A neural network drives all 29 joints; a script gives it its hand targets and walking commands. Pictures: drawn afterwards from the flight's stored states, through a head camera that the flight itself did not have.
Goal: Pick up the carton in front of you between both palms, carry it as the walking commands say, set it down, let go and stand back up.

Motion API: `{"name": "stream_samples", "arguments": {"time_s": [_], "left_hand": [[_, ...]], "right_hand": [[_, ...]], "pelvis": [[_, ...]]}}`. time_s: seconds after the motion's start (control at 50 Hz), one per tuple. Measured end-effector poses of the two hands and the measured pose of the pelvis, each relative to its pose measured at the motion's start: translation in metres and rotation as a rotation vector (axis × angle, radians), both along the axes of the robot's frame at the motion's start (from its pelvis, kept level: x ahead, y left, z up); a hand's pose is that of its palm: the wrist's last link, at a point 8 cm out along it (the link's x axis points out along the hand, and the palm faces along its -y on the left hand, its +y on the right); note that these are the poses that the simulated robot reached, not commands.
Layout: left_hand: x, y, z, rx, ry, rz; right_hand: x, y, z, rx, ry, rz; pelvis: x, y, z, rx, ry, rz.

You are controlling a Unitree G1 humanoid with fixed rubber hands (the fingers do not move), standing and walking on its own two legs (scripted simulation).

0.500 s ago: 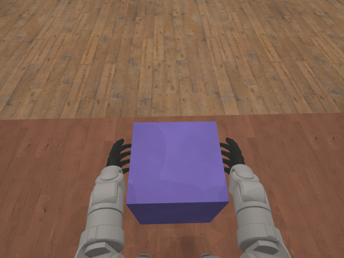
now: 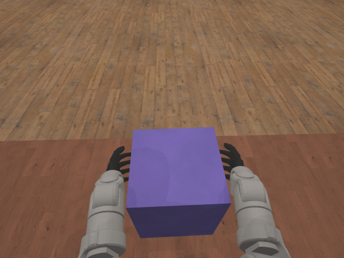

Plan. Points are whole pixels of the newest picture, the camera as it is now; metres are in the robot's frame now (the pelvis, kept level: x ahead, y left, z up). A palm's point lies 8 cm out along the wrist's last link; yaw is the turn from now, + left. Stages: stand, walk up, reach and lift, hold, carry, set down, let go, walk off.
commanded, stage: reach and lift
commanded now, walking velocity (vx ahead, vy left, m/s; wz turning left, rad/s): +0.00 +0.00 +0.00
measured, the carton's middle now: (175, 185) +0.31 +0.00 -0.05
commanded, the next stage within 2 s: hold in 0.70 s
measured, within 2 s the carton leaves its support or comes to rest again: neither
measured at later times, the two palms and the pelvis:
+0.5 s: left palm (114, 170) +0.31 +0.15 +0.04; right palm (236, 166) +0.31 -0.15 +0.04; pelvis +0.02 +0.00 +0.01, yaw +0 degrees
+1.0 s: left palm (112, 171) +0.30 +0.15 +0.05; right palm (240, 167) +0.30 -0.15 +0.06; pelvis +0.01 +0.00 +0.01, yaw +0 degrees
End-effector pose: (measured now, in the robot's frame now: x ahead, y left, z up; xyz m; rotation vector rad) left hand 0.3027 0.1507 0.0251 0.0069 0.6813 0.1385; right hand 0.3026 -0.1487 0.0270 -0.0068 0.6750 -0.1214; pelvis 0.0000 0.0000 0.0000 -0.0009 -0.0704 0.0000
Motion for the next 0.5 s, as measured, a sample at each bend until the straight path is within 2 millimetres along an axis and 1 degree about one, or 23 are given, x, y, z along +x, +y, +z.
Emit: {"name": "stream_samples", "arguments": {"time_s": [0.12,0.28,0.5], "left_hand": [[0.004,0.000,0.004,0.003,-0.008,-0.004],[0.009,0.000,0.008,0.017,-0.005,-0.020],[0.009,0.000,0.012,0.029,0.000,-0.027]], "right_hand": [[0.003,0.000,0.004,-0.004,-0.008,-0.003],[0.007,0.000,0.008,-0.018,-0.005,0.004],[0.008,0.000,0.011,-0.030,0.000,0.016]], "pelvis": [[0.003,0.001,0.002,0.000,-0.002,-0.002],[0.011,0.003,0.005,0.001,-0.006,-0.005],[0.021,0.002,0.007,0.002,-0.015,-0.006]]}}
